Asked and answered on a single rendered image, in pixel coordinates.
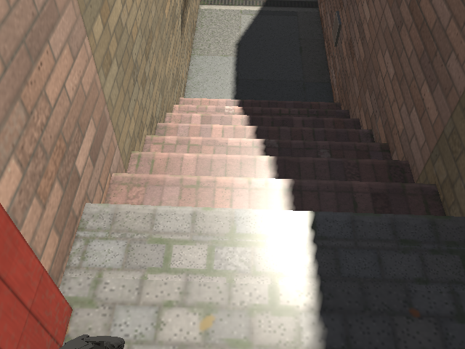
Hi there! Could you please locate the left robot hand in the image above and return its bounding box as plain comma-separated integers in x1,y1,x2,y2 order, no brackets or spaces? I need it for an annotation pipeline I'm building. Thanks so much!
59,334,125,349

